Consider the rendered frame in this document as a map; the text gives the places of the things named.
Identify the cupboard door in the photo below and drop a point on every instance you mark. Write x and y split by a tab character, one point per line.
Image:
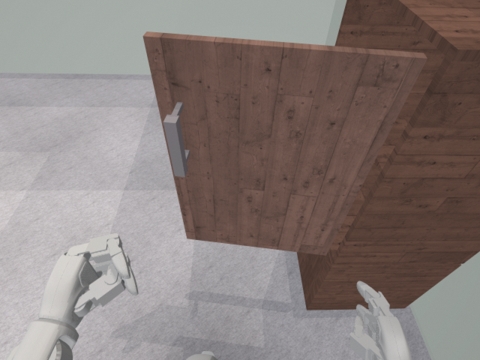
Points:
281	135

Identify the left robot hand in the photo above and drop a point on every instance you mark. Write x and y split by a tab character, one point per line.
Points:
64	298

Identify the left robot forearm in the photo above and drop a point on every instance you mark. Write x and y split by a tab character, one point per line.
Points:
46	339

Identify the right robot hand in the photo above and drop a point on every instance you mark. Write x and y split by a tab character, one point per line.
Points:
387	340

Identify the handle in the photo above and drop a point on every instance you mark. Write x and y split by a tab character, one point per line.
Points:
179	156

